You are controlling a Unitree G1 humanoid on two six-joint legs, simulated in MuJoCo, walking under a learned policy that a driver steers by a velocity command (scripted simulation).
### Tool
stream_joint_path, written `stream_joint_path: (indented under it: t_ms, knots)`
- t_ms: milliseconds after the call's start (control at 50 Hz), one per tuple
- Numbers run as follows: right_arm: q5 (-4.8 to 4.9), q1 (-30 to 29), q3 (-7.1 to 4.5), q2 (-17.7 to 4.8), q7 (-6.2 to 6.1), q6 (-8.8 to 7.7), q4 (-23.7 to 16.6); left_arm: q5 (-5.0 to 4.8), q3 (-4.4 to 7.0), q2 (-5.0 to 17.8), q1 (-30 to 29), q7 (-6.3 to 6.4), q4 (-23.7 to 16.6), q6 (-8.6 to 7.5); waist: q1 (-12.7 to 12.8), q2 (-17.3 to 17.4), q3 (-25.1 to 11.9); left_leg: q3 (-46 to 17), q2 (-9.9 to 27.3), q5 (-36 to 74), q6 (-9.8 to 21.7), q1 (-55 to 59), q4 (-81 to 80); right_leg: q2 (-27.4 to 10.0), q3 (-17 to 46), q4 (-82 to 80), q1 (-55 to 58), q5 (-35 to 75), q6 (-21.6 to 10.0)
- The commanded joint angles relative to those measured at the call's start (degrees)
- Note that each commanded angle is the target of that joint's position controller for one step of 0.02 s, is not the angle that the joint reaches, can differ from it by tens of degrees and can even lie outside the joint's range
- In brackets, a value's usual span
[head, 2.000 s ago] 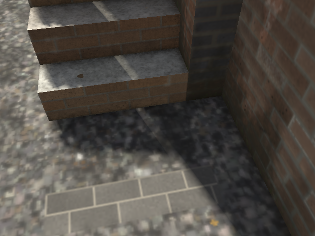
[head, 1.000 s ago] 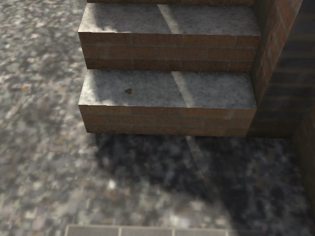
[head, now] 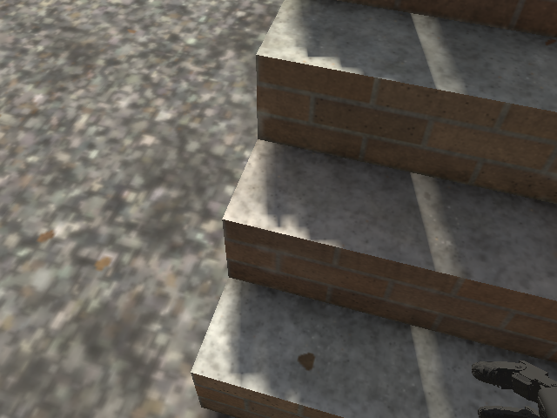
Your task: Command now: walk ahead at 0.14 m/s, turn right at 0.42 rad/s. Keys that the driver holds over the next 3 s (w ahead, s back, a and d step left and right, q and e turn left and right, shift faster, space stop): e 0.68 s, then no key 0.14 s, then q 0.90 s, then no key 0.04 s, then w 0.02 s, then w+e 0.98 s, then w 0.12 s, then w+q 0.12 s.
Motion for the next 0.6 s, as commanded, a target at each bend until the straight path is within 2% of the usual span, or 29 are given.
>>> stream_joint_path:
  t_ms: [20,60,80,180,260,300,320,340,360,380,400,420,440,460,480,500,520,560,600]
  knots:
    - [1.68,4.56,-1.85,-6.38,0.03,0.60,-2.12,0.39,2.60,7.70,4.91,1.62,-3.10,2.75,-3.81,6.01,-12.02,-15.53,18.43,12.72,11.54,21.43,-8.89,-5.38,-0.22,14.88,-17.23,1.62,3.04]
    - [0.05,1.60,-2.23,-8.21,-0.40,0.71,-1.29,0.89,2.82,6.08,3.74,2.27,-4.70,4.36,-2.47,7.95,-8.45,-9.52,16.08,6.19,11.88,9.70,-13.07,-5.38,-2.09,15.92,-11.27,6.37,4.02]
    - [-0.27,1.12,-2.19,-8.02,-0.63,0.52,-0.98,0.76,2.75,5.01,2.90,2.26,-5.71,4.46,-2.35,8.04,-7.93,-6.94,15.61,7.02,12.53,7.49,-13.76,-5.24,-2.79,15.39,-10.17,7.60,4.08]
    - [0.34,1.22,-2.79,-9.53,-1.95,1.01,0.14,1.47,2.30,3.17,-3.38,1.24,-10.44,4.81,-3.49,5.50,-9.24,-3.05,18.03,8.03,14.23,10.21,-14.36,-6.82,-3.48,6.03,-10.11,12.13,3.40]
    - [0.67,0.48,-3.63,-11.90,-1.94,2.08,-0.40,1.16,1.81,3.56,-4.92,-0.55,-12.15,4.93,-4.02,6.96,-8.69,-0.81,18.58,3.27,13.20,11.79,-14.42,-6.63,-5.76,-3.48,-4.83,12.85,2.04]
    - [1.25,2.60,-4.00,-12.78,-1.74,2.41,0.18,0.85,1.99,4.65,-6.76,-1.20,-13.36,4.96,-5.10,7.02,-8.22,-0.67,19.54,1.87,12.02,14.01,-13.18,-6.02,-7.01,-9.60,-3.01,11.88,0.37]
    - [1.62,3.04,-4.14,-13.10,-1.69,2.59,0.39,0.77,2.14,4.96,-6.59,-1.48,-13.62,4.98,-4.80,7.21,-8.23,-0.22,19.60,1.13,10.98,14.82,-11.82,-5.44,-7.79,-13.93,-1.32,12.84,-0.81]
    - [2.16,3.32,-4.21,-13.06,-1.70,2.84,0.64,0.73,2.37,5.09,-5.03,-1.64,-13.18,4.91,-3.80,7.20,-8.37,1.30,18.75,-0.27,9.14,14.37,-9.36,-4.27,-9.01,-20.37,1.95,16.06,-2.36]
    - [2.41,5.92,-4.03,-11.74,-1.59,2.99,1.54,0.87,3.00,6.30,-2.97,-1.41,-12.32,4.89,-3.44,5.85,-8.32,3.56,16.79,-2.77,5.96,12.02,-5.35,-2.56,-8.81,-26.09,6.58,18.78,-4.23]
    - [1.73,8.69,-3.47,-9.12,-1.27,2.95,2.85,1.20,4.10,9.14,-0.94,-1.13,-12.02,5.19,-3.32,-1.59,-7.47,8.18,12.76,-9.61,0.56,4.82,4.68,-6.80,-0.75,-34.59,12.56,25.85,-7.84]
    - [-1.11,9.07,-2.43,-5.17,-0.56,2.60,0.23,1.90,5.22,15.88,-1.64,0.09,-13.78,5.88,-6.53,-20.45,-6.48,12.31,3.89,-32.50,-6.06,-13.53,23.73,-22.83,20.78,-34.33,19.33,47.59,-16.33]
    - [-1.17,-0.03,-3.51,-8.87,-1.29,2.15,-1.60,4.82,5.27,16.63,-2.28,-0.59,-16.02,4.44,-0.89,-13.72,-7.01,1.19,0.33,-34.75,-6.28,-15.77,35.03,-26.22,25.59,-38.05,10.31,46.44,-23.14]
    - [0.47,-2.12,-4.27,-11.07,-1.38,2.46,-2.12,5.93,4.74,14.80,-5.26,-1.15,-16.19,3.25,-1.87,-7.84,-6.06,-1.71,1.21,-28.30,-5.30,-15.13,39.98,-22.41,18.84,-38.37,8.35,43.54,-20.38]
    - [0.69,0.35,-4.38,-9.97,-1.88,2.92,-1.22,4.31,5.00,14.36,-8.35,-1.17,-16.21,2.59,-4.29,-6.98,-5.31,-2.80,1.85,-22.70,-4.43,-16.48,39.08,-18.81,14.62,-37.78,8.54,40.58,-16.64]
    - [0.02,1.63,-4.40,-10.09,-2.49,3.40,-0.04,2.83,4.42,12.16,-10.84,-0.91,-16.99,2.63,-5.10,-6.44,-5.48,-2.98,1.87,-19.45,-4.91,-16.22,39.66,-17.05,12.28,-36.80,8.42,41.83,-14.62]
    - [-0.66,2.74,-4.40,-10.02,-2.74,3.64,0.19,2.18,3.91,11.03,-11.99,-0.48,-17.30,2.81,-5.95,-6.94,-5.96,-2.77,0.99,-16.73,-5.61,-13.88,41.43,-15.85,10.65,-36.06,6.67,44.88,-14.22]
    - [-0.61,3.40,-4.34,-9.61,-2.73,3.54,0.07,2.35,3.32,9.89,-11.66,-0.11,-17.51,3.02,-6.22,-7.01,-7.42,-2.57,-0.04,-15.17,-5.98,-12.17,42.91,-14.80,9.73,-35.55,6.53,46.64,-14.17]
    - [0.07,3.75,-4.01,-8.36,-2.99,3.31,-0.41,2.71,2.99,9.27,-9.73,0.45,-17.59,3.42,-5.58,-7.26,-9.10,-2.72,-1.21,-13.13,-6.42,-12.41,41.15,-13.89,9.65,-34.45,9.18,47.10,-14.16]
    - [0.33,2.30,-3.68,-7.82,-3.17,3.26,-1.35,2.47,3.20,9.98,-7.70,1.07,-17.54,3.88,-4.48,-8.11,-8.60,-3.56,-1.64,-12.55,-6.97,-13.78,34.41,-13.88,12.09,-34.46,12.07,42.79,-13.97]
